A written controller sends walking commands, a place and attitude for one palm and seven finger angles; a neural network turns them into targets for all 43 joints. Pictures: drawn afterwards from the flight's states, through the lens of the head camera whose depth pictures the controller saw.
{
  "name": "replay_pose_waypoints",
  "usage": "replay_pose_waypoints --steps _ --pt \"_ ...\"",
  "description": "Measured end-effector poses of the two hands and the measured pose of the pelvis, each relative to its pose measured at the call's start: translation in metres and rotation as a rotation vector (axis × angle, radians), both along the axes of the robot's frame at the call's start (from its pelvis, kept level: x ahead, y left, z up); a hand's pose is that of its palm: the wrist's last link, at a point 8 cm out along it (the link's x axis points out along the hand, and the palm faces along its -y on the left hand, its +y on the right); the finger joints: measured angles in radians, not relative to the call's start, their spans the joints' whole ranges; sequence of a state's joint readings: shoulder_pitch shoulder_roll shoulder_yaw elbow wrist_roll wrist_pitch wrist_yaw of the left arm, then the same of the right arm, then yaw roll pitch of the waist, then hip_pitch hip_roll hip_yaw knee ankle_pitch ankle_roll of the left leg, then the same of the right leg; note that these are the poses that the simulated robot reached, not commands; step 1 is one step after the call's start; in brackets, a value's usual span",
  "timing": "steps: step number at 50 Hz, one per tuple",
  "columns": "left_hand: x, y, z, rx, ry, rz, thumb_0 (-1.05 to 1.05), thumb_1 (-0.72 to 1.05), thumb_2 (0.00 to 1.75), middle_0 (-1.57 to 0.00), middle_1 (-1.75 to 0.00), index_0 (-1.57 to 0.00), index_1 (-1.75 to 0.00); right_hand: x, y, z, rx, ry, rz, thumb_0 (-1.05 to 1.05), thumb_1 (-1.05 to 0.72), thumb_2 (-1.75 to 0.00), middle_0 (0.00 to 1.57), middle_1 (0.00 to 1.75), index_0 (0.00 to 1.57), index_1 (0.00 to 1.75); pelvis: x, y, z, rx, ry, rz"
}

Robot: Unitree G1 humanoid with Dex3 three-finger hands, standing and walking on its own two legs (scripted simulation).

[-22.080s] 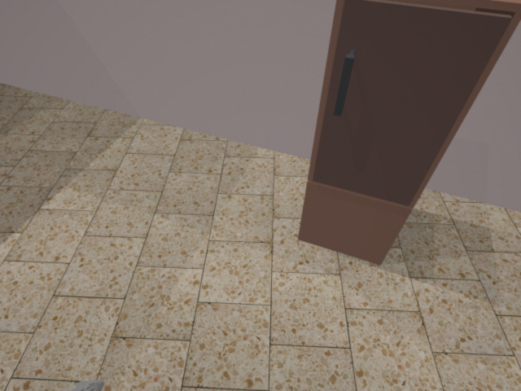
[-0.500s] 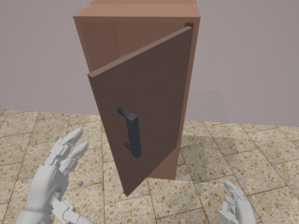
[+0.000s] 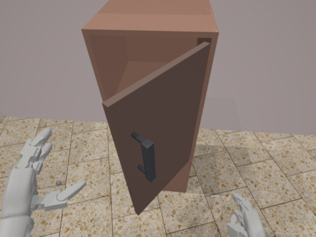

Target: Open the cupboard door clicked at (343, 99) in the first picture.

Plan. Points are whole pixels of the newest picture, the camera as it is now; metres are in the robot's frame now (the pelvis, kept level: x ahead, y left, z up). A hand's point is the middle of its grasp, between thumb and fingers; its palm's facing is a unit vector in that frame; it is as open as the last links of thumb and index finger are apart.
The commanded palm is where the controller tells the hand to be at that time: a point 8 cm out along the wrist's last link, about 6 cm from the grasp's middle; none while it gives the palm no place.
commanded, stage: draw the hand back to the body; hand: left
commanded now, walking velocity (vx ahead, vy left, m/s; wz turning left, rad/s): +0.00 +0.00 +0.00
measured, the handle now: (143, 158) +0.29 +0.08 +0.06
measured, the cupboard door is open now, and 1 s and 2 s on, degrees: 53 53 53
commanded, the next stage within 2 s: step back with the hand held close in 0.66 s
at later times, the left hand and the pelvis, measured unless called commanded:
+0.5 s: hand (50, 162) +0.21 +0.24 +0.15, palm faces +0.43 -0.81 -0.41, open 7.6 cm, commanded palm +0.16 +0.28 +0.17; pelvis +0.01 -0.02 +0.01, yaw -1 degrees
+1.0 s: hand (51, 164) +0.20 +0.23 +0.16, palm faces +0.35 -0.78 -0.52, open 7.4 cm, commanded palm +0.14 +0.28 +0.18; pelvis +0.00 -0.02 +0.00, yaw +0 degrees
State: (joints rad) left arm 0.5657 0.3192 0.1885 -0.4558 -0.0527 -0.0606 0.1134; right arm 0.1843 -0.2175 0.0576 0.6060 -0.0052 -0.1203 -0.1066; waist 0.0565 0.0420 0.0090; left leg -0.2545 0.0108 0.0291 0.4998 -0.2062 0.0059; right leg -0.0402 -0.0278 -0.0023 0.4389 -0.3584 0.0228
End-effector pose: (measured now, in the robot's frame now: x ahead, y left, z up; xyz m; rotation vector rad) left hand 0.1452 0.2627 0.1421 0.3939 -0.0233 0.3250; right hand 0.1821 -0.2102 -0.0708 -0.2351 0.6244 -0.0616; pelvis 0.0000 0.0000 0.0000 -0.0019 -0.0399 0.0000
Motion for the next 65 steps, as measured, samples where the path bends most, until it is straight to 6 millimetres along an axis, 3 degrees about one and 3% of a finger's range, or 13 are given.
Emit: replay_pose_waypoints --steps 10,21,40,45,55,65 --pt "0.018 0.019 0.02 0.057 -0.05 0.063 0.0 0.46 0.71 -0.2 -0.3 -0.2 -0.3 0.014 -0.006 0.003 0.006 0.025 -0.011 0.02 -0.91 -0.9 0.2 0.3 0.2 0.3 0.012 -0.003 0.004 0.009 -0.003 -0.012" --pt "0.022 0.021 0.034 0.084 -0.087 0.111 0.01 0.79 0.86 -0.21 -0.3 -0.21 -0.3 0.011 -0.027 -0.003 0.007 0.061 -0.039 0.02 -0.91 -0.9 0.2 0.3 0.2 0.3 0.015 -0.014 0.005 0.012 -0.006 -0.011" --pt "0.016 0.0 0.034 0.082 -0.084 0.097 0.01 0.89 0.9 -0.22 -0.3 -0.21 -0.3 0.007 -0.048 -0.007 0.006 0.067 -0.057 0.02 -0.91 -0.9 0.2 0.3 0.2 0.3 0.013 -0.031 0.006 0.012 -0.017 -0.005" --pt "0.019 0.003 0.047 0.163 -0.113 0.058 0.01 0.89 0.9 -0.22 -0.3 -0.21 -0.3 0.007 -0.049 -0.007 0.002 0.091 -0.065 0.02 -0.91 -0.9 0.2 0.3 0.2 0.3 0.007 -0.03 0.004 -0.003 0.01 0.01" --pt "0.008 0.013 0.035 0.197 -0.007 -0.017 0.01 0.89 0.9 -0.22 -0.31 -0.22 -0.3 -0.022 -0.047 -0.006 -0.004 0.141 -0.151 0.02 -0.91 -0.9 0.2 0.3 0.2 0.3 -0.013 -0.012 0.003 -0.01 0.04 -0.013" --pt "-0.027 0.034 0.04 0.201 -0.09 -0.033 0.01 0.89 0.9 -0.22 -0.31 -0.22 -0.3 -0.068 -0.024 -0.002 -0.025 0.137 -0.153 0.02 -0.91 -0.9 0.2 0.3 0.2 0.3 -0.051 0.007 0.0 -0.03 0.03 -0.016"
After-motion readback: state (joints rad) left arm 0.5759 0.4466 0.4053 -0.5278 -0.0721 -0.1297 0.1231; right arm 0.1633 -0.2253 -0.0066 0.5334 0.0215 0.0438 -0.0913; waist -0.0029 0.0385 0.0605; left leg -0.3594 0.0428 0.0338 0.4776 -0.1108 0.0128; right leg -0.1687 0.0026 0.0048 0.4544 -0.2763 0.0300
